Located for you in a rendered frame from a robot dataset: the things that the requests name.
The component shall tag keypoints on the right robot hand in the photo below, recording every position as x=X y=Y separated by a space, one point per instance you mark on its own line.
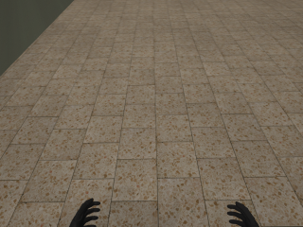
x=244 y=214

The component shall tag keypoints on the left robot hand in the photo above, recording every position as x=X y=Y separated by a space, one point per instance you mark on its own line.
x=81 y=216

